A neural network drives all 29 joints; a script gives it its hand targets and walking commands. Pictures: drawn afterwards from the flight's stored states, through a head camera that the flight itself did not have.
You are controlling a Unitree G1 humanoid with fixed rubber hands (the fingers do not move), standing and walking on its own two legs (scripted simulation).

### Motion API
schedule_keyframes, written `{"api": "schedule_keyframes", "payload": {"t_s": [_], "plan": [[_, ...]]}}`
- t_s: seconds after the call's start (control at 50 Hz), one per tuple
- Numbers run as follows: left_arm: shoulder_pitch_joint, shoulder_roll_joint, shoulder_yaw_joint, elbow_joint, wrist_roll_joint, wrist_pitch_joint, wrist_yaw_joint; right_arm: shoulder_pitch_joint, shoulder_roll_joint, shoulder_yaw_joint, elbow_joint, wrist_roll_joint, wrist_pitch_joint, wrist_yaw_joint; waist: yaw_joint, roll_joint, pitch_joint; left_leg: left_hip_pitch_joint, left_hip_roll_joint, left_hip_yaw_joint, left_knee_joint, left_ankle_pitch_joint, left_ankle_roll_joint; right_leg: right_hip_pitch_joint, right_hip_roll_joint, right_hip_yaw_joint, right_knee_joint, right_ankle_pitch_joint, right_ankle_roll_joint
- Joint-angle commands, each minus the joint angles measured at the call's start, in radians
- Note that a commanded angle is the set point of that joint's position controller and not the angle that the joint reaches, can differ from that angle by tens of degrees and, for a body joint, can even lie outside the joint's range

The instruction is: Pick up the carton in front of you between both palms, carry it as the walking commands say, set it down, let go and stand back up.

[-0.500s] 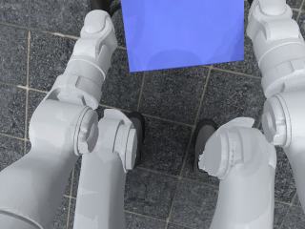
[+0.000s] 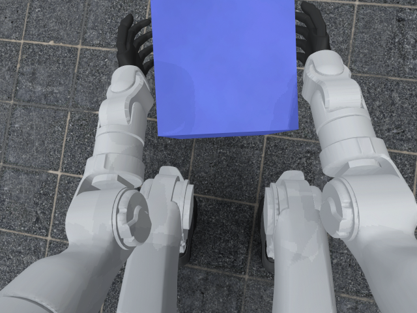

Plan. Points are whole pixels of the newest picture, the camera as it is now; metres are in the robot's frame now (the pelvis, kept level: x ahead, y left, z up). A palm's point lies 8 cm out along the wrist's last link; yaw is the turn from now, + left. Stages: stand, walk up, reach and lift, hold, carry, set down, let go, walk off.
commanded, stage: reach and lift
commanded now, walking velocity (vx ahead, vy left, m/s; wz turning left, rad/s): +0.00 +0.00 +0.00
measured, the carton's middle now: (222, 84) +0.50 +0.01 -0.16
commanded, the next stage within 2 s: none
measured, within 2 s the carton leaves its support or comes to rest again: neither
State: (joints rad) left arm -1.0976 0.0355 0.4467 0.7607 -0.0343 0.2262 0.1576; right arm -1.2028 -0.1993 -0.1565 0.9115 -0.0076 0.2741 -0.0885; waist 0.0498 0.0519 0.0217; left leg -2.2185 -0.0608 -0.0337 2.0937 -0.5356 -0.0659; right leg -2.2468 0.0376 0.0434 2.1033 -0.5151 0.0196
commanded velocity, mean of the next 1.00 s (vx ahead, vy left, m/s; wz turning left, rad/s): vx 0.00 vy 0.00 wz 0.00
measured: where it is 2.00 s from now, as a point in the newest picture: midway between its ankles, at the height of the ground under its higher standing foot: (226, 244)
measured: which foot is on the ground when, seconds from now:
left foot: down 0.00-1.00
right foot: down 0.00-1.00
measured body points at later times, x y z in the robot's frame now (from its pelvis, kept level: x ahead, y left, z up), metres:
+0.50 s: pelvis +0.03 +0.01 +0.13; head +0.25 -0.02 +0.52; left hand +0.49 +0.14 +0.08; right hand +0.49 -0.16 +0.06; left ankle +0.12 +0.13 -0.36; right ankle +0.12 -0.12 -0.36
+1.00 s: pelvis +0.07 +0.00 +0.27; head +0.18 -0.01 +0.70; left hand +0.46 +0.14 +0.24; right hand +0.44 -0.16 +0.22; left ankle +0.12 +0.13 -0.36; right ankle +0.12 -0.12 -0.36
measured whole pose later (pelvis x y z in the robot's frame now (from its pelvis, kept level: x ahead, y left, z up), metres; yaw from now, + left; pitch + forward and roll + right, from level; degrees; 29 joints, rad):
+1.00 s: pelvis +0.07 +0.00 +0.27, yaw -3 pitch +26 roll +0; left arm -0.56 -0.14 0.41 0.61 0.20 0.31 0.07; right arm -0.55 0.08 -0.35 0.64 -0.22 0.33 -0.03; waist 0.02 0.02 -0.21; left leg -1.19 -0.05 -0.07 1.20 -0.46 -0.02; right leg -1.21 0.04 0.06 1.19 -0.43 0.01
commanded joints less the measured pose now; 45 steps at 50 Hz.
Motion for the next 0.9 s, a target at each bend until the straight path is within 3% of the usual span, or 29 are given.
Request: {"api": "schedule_keyframes", "payload": {"t_s": [0.0,0.1,0.16,0.18,0.2,0.24,0.26,0.28,0.3,0.34,0.36,0.38,0.42,0.44,0.46,0.5,0.52,0.54,0.56,0.6,0.66,0.68,0.72,0.74,0.76,0.78,0.8,0.86,0.88], "plan": [[-0.729,-1.009,-0.39,-0.044,0.051,0.087,-0.299,-0.589,1.112,0.228,-0.121,-0.035,0.035,0.266,-0.007,-0.17,-1.009,0.434,-0.097,0.128,-0.307,-0.004,0.056,0.655,0.102,-0.104,-0.357,-0.042,-0.026],[-0.694,-1.02,-0.347,-0.018,0.135,0.095,-0.306,-0.536,1.19,0.134,-0.023,-0.081,0.05,0.289,0.048,-0.137,-1.024,0.48,-0.107,0.146,-0.383,0.015,0.058,0.674,0.121,-0.075,-0.432,-0.038,-0.024],[-0.664,-1.028,-0.336,0.006,0.154,0.103,-0.317,-0.471,1.192,0.091,0.016,-0.128,0.06,0.294,0.002,-0.133,-1.028,0.501,-0.11,0.134,-0.436,0.023,0.053,0.707,0.135,-0.073,-0.487,-0.029,-0.022],[-0.656,-1.046,-0.361,-0.034,0.138,0.097,-0.32,-0.43,1.21,0.082,0.008,-0.118,0.056,0.292,0.015,-0.116,-1.078,0.549,-0.112,0.136,-0.449,0.072,0.053,0.746,0.133,-0.067,-0.495,0.015,-0.022],[-0.61,-1.085,-0.381,-0.018,0.13,0.105,-0.324,-0.427,1.181,0.085,-0.022,-0.125,0.046,0.296,-0.027,-0.083,-1.101,0.581,-0.113,0.123,-0.471,0.086,0.042,0.762,0.129,-0.089,-0.491,0.048,-0.026],[-0.536,-1.107,-0.382,0.01,0.133,0.11,-0.329,-0.464,1.174,0.139,-0.073,-0.114,0.045,0.299,-0.003,-0.081,-1.107,0.635,-0.114,0.121,-0.507,0.124,0.042,0.763,0.124,-0.11,-0.502,0.114,-0.014],[-0.537,-1.131,-0.438,-0.025,0.109,0.109,-0.329,-0.402,1.193,0.131,-0.084,-0.104,0.038,0.299,-0.033,-0.05,-1.146,0.649,-0.116,0.121,-0.517,0.169,0.032,0.827,0.13,-0.088,-0.529,0.165,-0.026],[-0.485,-1.158,-0.461,-0.024,0.1,0.112,-0.327,-0.459,1.191,0.194,-0.18,-0.072,0.034,0.3,-0.002,-0.072,-1.208,0.751,-0.11,0.103,-0.535,0.216,0.032,0.854,0.13,-0.099,-0.524,0.207,-0.023],[-0.487,-1.187,-0.472,-0.047,0.095,0.109,-0.322,-0.391,1.215,0.2,-0.143,-0.092,0.042,0.302,-0.023,-0.059,-1.244,0.741,-0.117,0.119,-0.533,0.206,0.024,0.889,0.132,-0.091,-0.541,0.212,-0.022],[-0.444,-1.193,-0.525,-0.076,0.057,0.112,-0.316,-0.384,1.21,0.265,-0.217,-0.063,0.049,0.303,-0.032,-0.095,-1.245,0.814,-0.121,0.094,-0.576,0.242,0.022,0.909,0.133,-0.111,-0.552,0.253,-0.013],[-0.386,-1.201,-0.557,-0.076,0.064,0.122,-0.315,-0.373,1.217,0.278,-0.255,-0.052,0.042,0.308,-0.033,-0.059,-1.267,0.847,-0.124,0.086,-0.59,0.268,0.015,0.918,0.134,-0.114,-0.554,0.27,-0.011],[-0.399,-1.219,-0.594,-0.132,0.032,0.117,-0.317,-0.348,1.236,0.31,-0.272,-0.033,0.049,0.307,-0.055,-0.079,-1.316,0.902,-0.126,0.088,-0.595,0.305,0.012,0.967,0.139,-0.12,-0.569,0.295,-0.004],[-0.371,-1.212,-0.643,-0.18,0.03,0.118,-0.314,-0.3,1.264,0.367,-0.306,-0.008,0.055,0.305,-0.015,-0.063,-1.315,0.968,-0.124,0.087,-0.62,0.317,0.009,0.991,0.142,-0.109,-0.59,0.297,-0.005],[-0.364,-1.213,-0.634,-0.15,0.014,0.12,-0.308,-0.283,1.252,0.393,-0.276,0.012,0.058,0.308,-0.035,-0.072,-1.25,0.964,-0.115,0.069,-0.629,0.305,0.012,0.968,0.131,-0.103,-0.592,0.287,-0.01],[-0.316,-1.198,-0.634,-0.15,0.025,0.12,-0.31,-0.272,1.275,0.407,-0.318,0.006,0.056,0.305,-0.025,-0.123,-1.245,0.945,-0.124,0.08,-0.634,0.282,0.016,1.033,0.135,-0.096,-0.626,0.27,-0.002],[-0.273,-1.203,-0.638,-0.128,0.036,0.12,-0.311,-0.195,1.264,0.363,-0.255,-0.017,0.061,0.297,-0.04,-0.091,-1.124,0.952,-0.121,0.068,-0.688,0.25,0.018,1.03,0.14,-0.08,-0.684,0.231,-0.004],[-0.279,-1.168,-0.631,-0.137,0.032,0.117,-0.318,-0.237,1.269,0.389,-0.285,0.0,0.059,0.293,-0.031,-0.125,-1.11,0.928,-0.117,0.064,-0.691,0.224,0.026,1.05,0.131,-0.083,-0.691,0.226,-0.002],[-0.284,-1.168,-0.647,-0.137,0.036,0.121,-0.32,-0.205,1.278,0.384,-0.262,-0.005,0.062,0.29,-0.007,-0.11,-1.084,0.936,-0.115,0.068,-0.716,0.202,0.031,1.057,0.127,-0.077,-0.718,0.196,-0.002],[-0.274,-1.204,-0.647,-0.144,0.038,0.118,-0.318,-0.194,1.279,0.377,-0.259,-0.016,0.061,0.285,-0.032,-0.095,-1.091,0.966,-0.115,0.064,-0.723,0.207,0.032,1.073,0.133,-0.07,-0.727,0.201,-0.006],[-0.236,-1.189,-0.637,-0.121,0.049,0.114,-0.315,-0.145,1.281,0.376,-0.23,-0.02,0.057,0.281,-0.009,-0.082,-1.043,0.994,-0.116,0.06,-0.771,0.205,0.035,1.087,0.131,-0.065,-0.76,0.205,-0.006],[-0.129,-1.225,-0.622,-0.083,0.065,0.105,-0.321,-0.058,1.324,0.382,-0.27,-0.032,0.044,0.273,-0.032,-0.09,-1.029,1.043,-0.121,0.052,-0.818,0.235,0.038,1.216,0.133,-0.041,-0.831,0.254,0.003],[-0.113,-1.209,-0.628,-0.102,0.061,0.1,-0.323,-0.068,1.312,0.382,-0.287,-0.03,0.04,0.272,-0.005,-0.081,-1.035,1.083,-0.12,0.041,-0.832,0.249,0.04,1.227,0.13,-0.038,-0.821,0.254,0.004],[-0.13,-1.23,-0.628,-0.1,0.054,0.099,-0.33,-0.05,1.319,0.366,-0.278,-0.038,0.039,0.27,-0.035,-0.084,-0.986,1.112,-0.119,0.044,-0.875,0.236,0.035,1.274,0.133,-0.039,-0.882,0.247,-0.003],[-0.052,-1.2,-0.612,-0.06,0.084,0.108,-0.325,0.012,1.32,0.356,-0.249,-0.051,0.047,0.272,-0.014,-0.063,-0.923,1.107,-0.113,0.036,-0.895,0.22,0.039,1.283,0.119,-0.012,-0.909,0.244,-0.005],[-0.041,-1.205,-0.585,-0.013,0.084,0.111,-0.33,0.021,1.284,0.339,-0.217,-0.06,0.048,0.27,-0.042,-0.067,-0.834,1.112,-0.109,0.023,-0.938,0.179,0.044,1.281,0.118,-0.023,-0.939,0.201,-0.013],[-0.053,-1.175,-0.583,-0.066,0.1,0.105,-0.334,0.028,1.296,0.332,-0.224,-0.082,0.05,0.271,-0.02,-0.083,-0.812,1.121,-0.111,0.032,-0.954,0.18,0.044,1.304,0.12,-0.011,-0.97,0.204,-0.014],[-0.077,-1.189,-0.595,-0.064,0.104,0.099,-0.336,0.011,1.305,0.318,-0.24,-0.082,0.044,0.271,-0.044,-0.075,-0.818,1.142,-0.103,0.02,-0.972,0.162,0.051,1.312,0.118,-0.013,-0.991,0.183,-0.013],[-0.081,-1.221,-0.625,-0.104,0.081,0.089,-0.338,0.055,1.315,0.332,-0.252,-0.087,0.031,0.278,-0.062,-0.046,-0.828,1.225,-0.101,0.015,-1.025,0.181,0.046,1.41,0.109,-0.007,-1.038,0.219,-0.027],[-0.04,-1.208,-0.61,-0.069,0.102,0.093,-0.337,0.068,1.34,0.334,-0.249,-0.079,0.03,0.279,-0.046,-0.055,-0.804,1.272,-0.098,0.004,-1.057,0.199,0.051,1.429,0.11,-0.001,-1.059,0.238,-0.022]]}}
